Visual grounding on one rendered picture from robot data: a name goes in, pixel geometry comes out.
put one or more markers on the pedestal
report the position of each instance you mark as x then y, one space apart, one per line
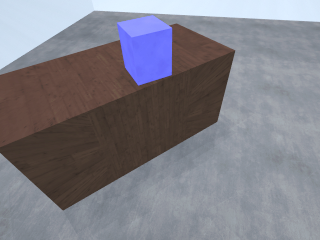
74 124

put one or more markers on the carton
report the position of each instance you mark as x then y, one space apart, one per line
146 45

